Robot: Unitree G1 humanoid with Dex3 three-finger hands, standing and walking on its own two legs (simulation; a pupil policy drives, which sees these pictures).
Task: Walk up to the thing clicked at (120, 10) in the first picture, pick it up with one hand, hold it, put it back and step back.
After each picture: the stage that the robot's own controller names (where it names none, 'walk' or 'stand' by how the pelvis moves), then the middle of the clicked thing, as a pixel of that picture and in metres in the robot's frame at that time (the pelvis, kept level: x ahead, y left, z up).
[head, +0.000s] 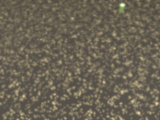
stand; (121, 8) +2.17 -0.62 -0.72
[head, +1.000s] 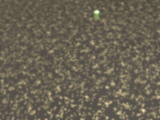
walk; (96, 15) +2.11 -0.08 -0.70
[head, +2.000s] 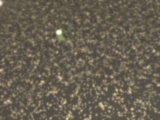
walk; (59, 35) +1.49 +0.34 -0.72
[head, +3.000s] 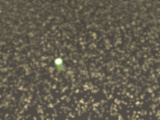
walk; (59, 64) +1.00 +0.31 -0.72
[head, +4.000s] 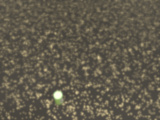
walk; (58, 98) +0.63 +0.20 -0.69
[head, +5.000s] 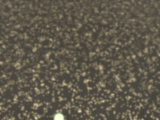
stand; out of the picture +0.41 +0.17 -0.70
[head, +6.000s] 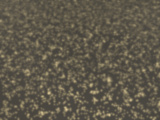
stand; out of the picture +0.37 +0.17 -0.71
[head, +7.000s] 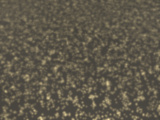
stand; out of the picture +0.36 +0.20 -0.72
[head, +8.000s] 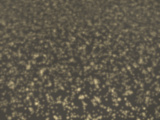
stand; out of the picture +0.32 +0.23 -0.71
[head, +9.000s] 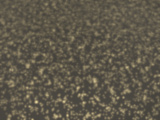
stand; out of the picture +0.34 +0.22 -0.73
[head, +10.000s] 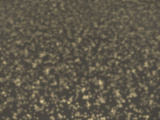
stand; out of the picture +0.34 +0.19 -0.73
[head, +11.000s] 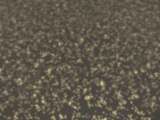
stand; out of the picture +0.34 +0.19 -0.73
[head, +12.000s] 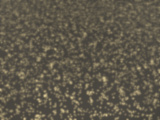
go down; out of the picture +0.35 +0.18 -0.72
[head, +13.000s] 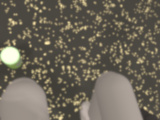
go down; (12, 58) +0.42 +0.24 -0.30
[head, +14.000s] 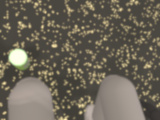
close in; (20, 60) +0.42 +0.25 -0.30
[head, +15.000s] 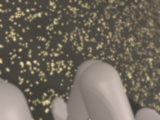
close in; out of the picture +0.39 +0.29 -0.22
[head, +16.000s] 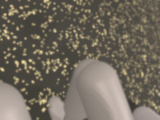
close; out of the picture +0.39 +0.30 -0.22
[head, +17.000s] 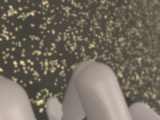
lift; out of the picture +0.36 +0.28 -0.22
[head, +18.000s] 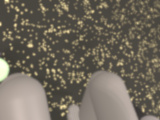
lift; out of the picture +0.33 +0.26 -0.13
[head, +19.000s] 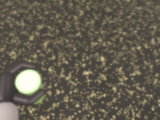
lift; (32, 88) +0.32 +0.17 +0.03
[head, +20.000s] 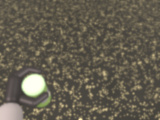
hold; (37, 91) +0.32 +0.17 +0.02
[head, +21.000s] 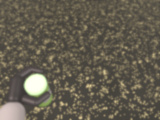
hold; (39, 91) +0.32 +0.17 +0.01
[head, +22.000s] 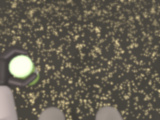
crouch; (25, 71) +0.38 +0.20 -0.06
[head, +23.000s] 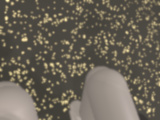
lower; out of the picture +0.41 +0.29 -0.17
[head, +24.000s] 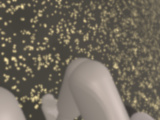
lower; out of the picture +0.41 +0.32 -0.23
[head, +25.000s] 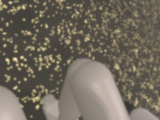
lower; out of the picture +0.40 +0.32 -0.22
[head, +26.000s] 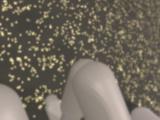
lower; out of the picture +0.39 +0.32 -0.22
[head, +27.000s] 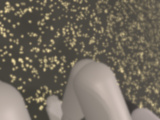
lower; out of the picture +0.38 +0.32 -0.22
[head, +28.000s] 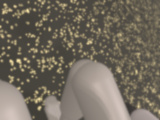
open; out of the picture +0.38 +0.29 -0.22
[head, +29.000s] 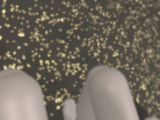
stand; out of the picture +0.39 +0.27 -0.24
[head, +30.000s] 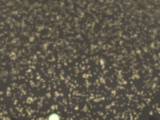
stand; out of the picture +0.36 +0.17 -0.62
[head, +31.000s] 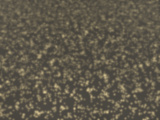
stand; out of the picture +0.36 +0.18 -0.67
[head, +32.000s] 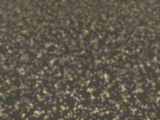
stand; out of the picture +0.35 +0.17 -0.67
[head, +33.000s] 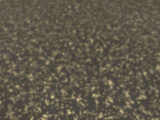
walk; out of the picture +0.38 +0.16 -0.72
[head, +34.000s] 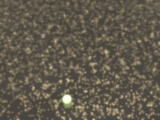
walk; (67, 101) +0.51 +0.17 -0.71
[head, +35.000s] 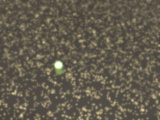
walk; (58, 68) +0.82 +0.17 -0.71
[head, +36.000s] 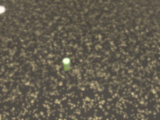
stand; (66, 64) +1.05 +0.19 -0.71
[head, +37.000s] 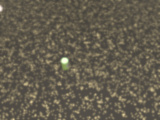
stand; (65, 63) +1.04 +0.19 -0.73
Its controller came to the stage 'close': yes
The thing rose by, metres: 0.71
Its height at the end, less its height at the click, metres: +0.00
